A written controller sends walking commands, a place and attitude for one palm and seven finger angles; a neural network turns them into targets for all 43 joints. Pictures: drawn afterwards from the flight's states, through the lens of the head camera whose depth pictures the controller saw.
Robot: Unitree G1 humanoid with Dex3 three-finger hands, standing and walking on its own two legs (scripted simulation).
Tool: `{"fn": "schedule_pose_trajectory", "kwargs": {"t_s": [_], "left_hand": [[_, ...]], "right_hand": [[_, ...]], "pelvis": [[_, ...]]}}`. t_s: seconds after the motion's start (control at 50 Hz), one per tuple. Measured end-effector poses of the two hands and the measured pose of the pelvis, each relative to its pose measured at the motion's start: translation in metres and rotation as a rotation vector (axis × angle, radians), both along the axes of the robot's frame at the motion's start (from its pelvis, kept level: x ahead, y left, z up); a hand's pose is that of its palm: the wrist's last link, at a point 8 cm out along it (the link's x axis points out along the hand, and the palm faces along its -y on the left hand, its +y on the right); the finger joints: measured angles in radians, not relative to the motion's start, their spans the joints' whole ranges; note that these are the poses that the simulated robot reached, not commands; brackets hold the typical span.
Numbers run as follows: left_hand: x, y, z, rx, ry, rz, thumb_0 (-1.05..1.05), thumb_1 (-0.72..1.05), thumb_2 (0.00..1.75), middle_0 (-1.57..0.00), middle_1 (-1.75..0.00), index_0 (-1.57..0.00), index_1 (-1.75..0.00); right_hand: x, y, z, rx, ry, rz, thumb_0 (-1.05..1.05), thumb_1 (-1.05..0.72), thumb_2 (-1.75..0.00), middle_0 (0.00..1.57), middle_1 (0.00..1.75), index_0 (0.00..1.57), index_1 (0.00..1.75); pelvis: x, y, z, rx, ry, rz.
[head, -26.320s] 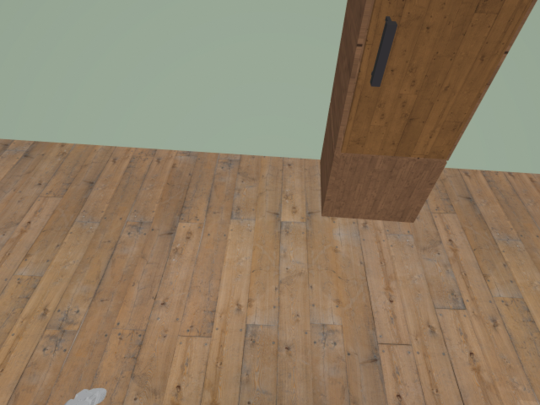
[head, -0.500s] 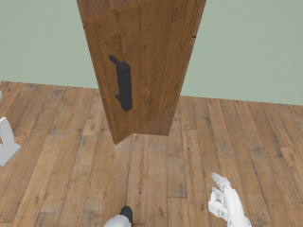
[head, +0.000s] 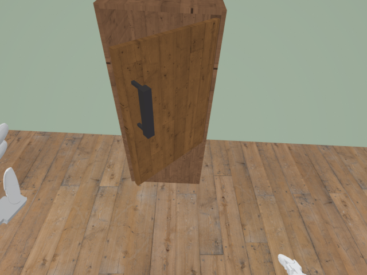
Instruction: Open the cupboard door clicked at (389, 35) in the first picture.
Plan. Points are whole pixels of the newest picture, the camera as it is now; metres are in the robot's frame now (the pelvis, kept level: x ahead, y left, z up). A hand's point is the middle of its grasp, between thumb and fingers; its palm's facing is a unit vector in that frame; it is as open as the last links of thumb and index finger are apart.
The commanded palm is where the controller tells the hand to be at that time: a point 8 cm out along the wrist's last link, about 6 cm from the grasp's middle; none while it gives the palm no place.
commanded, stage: stop stepping back and stand still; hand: left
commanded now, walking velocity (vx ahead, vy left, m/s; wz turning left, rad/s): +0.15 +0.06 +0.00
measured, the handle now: (142, 110) +0.56 +0.16 +0.06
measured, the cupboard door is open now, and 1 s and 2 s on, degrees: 45 45 45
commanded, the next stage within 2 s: let the arm hang, fingers relaxed in 0.26 s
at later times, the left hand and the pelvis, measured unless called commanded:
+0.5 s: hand (59, 248) +0.18 +0.28 -0.03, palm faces +0.16 -0.89 -0.43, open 7.4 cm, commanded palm none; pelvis -0.02 +0.02 -0.01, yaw +2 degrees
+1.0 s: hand out of the picture -0.09 +0.22 -0.16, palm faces +0.07 -0.96 -0.27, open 7.3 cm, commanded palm none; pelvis -0.02 +0.02 +0.01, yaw +3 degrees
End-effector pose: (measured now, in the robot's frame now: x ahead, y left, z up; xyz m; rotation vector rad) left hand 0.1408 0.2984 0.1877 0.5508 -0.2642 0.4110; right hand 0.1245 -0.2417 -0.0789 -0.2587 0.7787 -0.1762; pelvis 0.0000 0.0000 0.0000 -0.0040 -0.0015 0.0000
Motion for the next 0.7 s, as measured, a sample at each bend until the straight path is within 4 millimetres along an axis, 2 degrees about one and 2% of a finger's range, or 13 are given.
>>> {"fn": "schedule_pose_trajectory", "kwargs": {"t_s": [0.08, 0.16, 0.36, 0.38, 0.42, 0.48, 0.54, 0.58, 0.64, 0.7], "left_hand": [[0.002, 0.011, -0.003, -0.026, -0.068, 0.042, 0.01, 0.89, 0.9, -0.22, -0.3, -0.21, -0.31], [0.007, 0.018, -0.011, -0.039, -0.016, 0.056, 0.01, 0.89, 0.9, -0.22, -0.3, -0.21, -0.3], [0.01, 0.011, -0.012, -0.015, 0.038, -0.018, 0.01, 0.89, 0.9, -0.22, -0.3, -0.21, -0.31], [0.013, 0.013, -0.018, -0.006, 0.065, -0.026, 0.01, 0.89, 0.9, -0.22, -0.3, -0.21, -0.3], [0.024, 0.02, -0.059, -0.06, 0.233, -0.019, 0.0, 0.9, 0.9, -0.21, -0.3, -0.2, -0.3], [0.022, 0.024, -0.152, -0.231, 0.6, 0.043, 0.0, 0.9, 0.9, -0.21, -0.3, -0.2, -0.3], [-0.012, 0.005, -0.24, -0.387, 0.958, 0.081, 0.0, 0.91, 0.9, -0.2, -0.29, -0.19, -0.3], [-0.047, -0.016, -0.284, -0.474, 1.162, 0.088, 0.0, 0.91, 0.9, -0.2, -0.29, -0.19, -0.3], [-0.104, -0.049, -0.324, -0.59, 1.402, 0.095, 0.01, 0.91, 0.9, -0.2, -0.29, -0.2, -0.3], [-0.156, -0.058, -0.338, -0.665, 1.544, 0.175, 0.01, 0.96, 0.9, -0.21, -0.29, -0.2, -0.3]], "right_hand": [[-0.008, 0.003, -0.013, -0.01, 0.019, 0.006, 0.02, -0.9, -0.9, 0.21, 0.3, 0.2, 0.3], [-0.008, 0.013, -0.012, 0.024, 0.001, -0.008, 0.02, -0.9, -0.9, 0.21, 0.3, 0.2, 0.3], [0.011, 0.029, 0.0, 0.049, -0.051, 0.038, 0.02, -0.9, -0.9, 0.21, 0.3, 0.2, 0.3], [0.013, 0.029, -0.001, 0.055, -0.054, 0.055, 0.02, -0.9, -0.9, 0.21, 0.3, 0.2, 0.3], [0.017, 0.025, -0.013, 0.06, -0.012, 0.086, 0.01, -0.9, -0.9, 0.21, 0.3, 0.2, 0.3], [0.013, 0.017, -0.031, 0.056, 0.082, 0.089, 0.01, -0.9, -0.9, 0.21, 0.3, 0.2, 0.3], [-0.003, 0.011, -0.038, 0.048, 0.165, 0.068, 0.01, -0.9, -0.9, 0.21, 0.3, 0.2, 0.3], [-0.019, 0.007, -0.039, 0.035, 0.228, 0.049, 0.01, -0.9, -0.9, 0.21, 0.3, 0.2, 0.3], [-0.049, 0.002, -0.039, 0.01, 0.339, 0.018, 0.01, -0.9, -0.9, 0.21, 0.3, 0.2, 0.3], [-0.081, -0.001, -0.04, -0.007, 0.462, -0.009, 0.01, -0.9, -0.9, 0.21, 0.3, 0.2, 0.3]], "pelvis": [[-0.003, 0.006, -0.007, -0.015, -0.007, 0.034], [-0.006, 0.008, -0.005, -0.001, -0.016, 0.014], [-0.008, 0.012, 0.0, -0.009, -0.008, 0.003], [-0.008, 0.013, -0.001, -0.011, 0.0, 0.009], [-0.012, 0.018, -0.004, -0.011, 0.012, 0.022], [-0.017, 0.023, -0.007, -0.006, 0.014, 0.033], [-0.02, 0.022, -0.008, 0.001, 0.004, 0.033], [-0.022, 0.021, -0.006, 0.003, -0.004, 0.032], [-0.023, 0.019, -0.003, 0.0, -0.013, 0.032], [-0.023, 0.017, 0.0, -0.006, -0.014, 0.038]]}}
